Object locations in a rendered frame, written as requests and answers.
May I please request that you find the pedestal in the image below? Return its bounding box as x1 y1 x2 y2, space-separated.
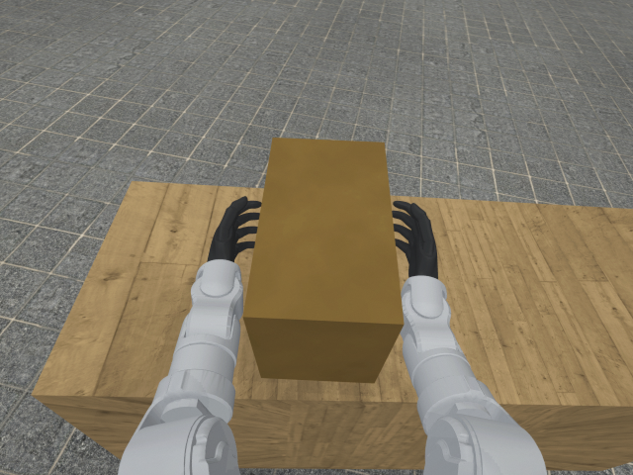
32 181 633 471

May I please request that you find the right robot hand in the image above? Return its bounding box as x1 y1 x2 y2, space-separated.
392 201 438 279

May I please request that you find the left robot hand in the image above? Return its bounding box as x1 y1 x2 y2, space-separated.
207 196 262 262

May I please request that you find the robot left upper arm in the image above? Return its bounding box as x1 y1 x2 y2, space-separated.
119 414 240 475

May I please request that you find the robot left forearm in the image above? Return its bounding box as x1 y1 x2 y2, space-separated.
118 259 243 475

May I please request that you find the robot right upper arm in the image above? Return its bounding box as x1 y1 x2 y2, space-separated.
423 413 546 475

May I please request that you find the robot right forearm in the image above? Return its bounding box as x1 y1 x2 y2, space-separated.
400 275 547 475

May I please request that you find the carton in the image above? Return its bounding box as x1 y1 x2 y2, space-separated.
243 138 404 383

